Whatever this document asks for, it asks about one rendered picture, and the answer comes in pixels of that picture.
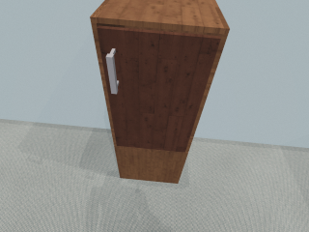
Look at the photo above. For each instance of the cupboard door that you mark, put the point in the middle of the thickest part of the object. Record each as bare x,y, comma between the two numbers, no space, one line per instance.
162,79

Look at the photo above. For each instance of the handle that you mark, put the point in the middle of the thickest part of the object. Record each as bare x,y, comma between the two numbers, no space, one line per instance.
110,62

